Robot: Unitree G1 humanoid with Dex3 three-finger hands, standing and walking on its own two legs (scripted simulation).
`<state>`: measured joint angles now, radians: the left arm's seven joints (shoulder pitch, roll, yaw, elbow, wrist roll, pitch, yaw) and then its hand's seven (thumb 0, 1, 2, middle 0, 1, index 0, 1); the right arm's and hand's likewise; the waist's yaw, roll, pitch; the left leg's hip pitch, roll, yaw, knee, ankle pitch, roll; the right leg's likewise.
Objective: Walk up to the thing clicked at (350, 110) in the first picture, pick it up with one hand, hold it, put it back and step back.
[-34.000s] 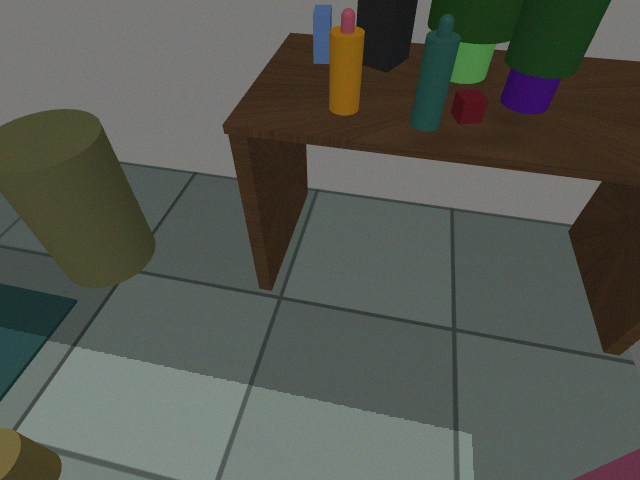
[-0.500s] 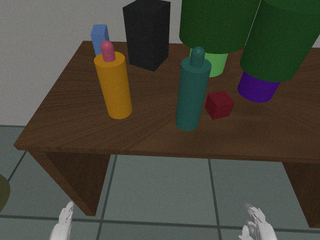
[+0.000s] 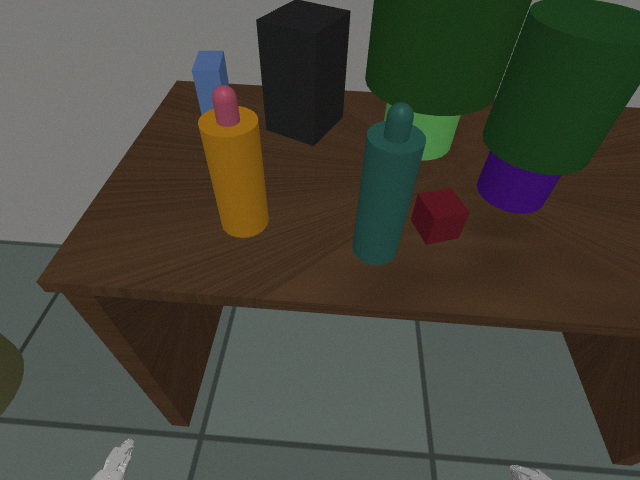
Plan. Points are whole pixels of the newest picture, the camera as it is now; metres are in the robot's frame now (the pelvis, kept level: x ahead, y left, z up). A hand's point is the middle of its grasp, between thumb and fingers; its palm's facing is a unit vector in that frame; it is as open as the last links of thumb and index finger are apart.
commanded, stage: stand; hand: left
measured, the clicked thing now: (235, 163) +0.54 +0.15 +0.12
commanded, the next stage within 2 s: none
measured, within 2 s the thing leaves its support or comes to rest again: neither
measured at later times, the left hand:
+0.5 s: hand out of the picture +0.07 +0.25 -0.11, palm faces +0.00 -0.94 -0.35, open 8.0 cm
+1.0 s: hand out of the picture +0.04 +0.25 -0.11, palm faces -0.01 -0.94 -0.35, open 7.4 cm
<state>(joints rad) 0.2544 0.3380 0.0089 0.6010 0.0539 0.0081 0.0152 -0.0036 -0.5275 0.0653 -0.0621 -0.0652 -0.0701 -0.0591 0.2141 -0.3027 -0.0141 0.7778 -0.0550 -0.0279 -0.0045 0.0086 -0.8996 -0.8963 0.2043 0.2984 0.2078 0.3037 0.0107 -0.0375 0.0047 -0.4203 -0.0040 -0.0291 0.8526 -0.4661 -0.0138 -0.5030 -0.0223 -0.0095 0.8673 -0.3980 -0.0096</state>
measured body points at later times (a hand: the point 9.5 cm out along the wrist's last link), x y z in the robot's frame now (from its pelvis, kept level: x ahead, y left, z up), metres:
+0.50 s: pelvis +0.00 +0.00 +0.04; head -0.01 +0.00 +0.49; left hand +0.07 +0.30 -0.09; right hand +0.06 -0.28 -0.10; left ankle -0.01 +0.14 -0.70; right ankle +0.03 -0.12 -0.70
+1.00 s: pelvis -0.01 +0.00 +0.05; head +0.00 -0.01 +0.50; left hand +0.05 +0.30 -0.09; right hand +0.04 -0.30 -0.10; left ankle -0.01 +0.14 -0.70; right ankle +0.03 -0.12 -0.70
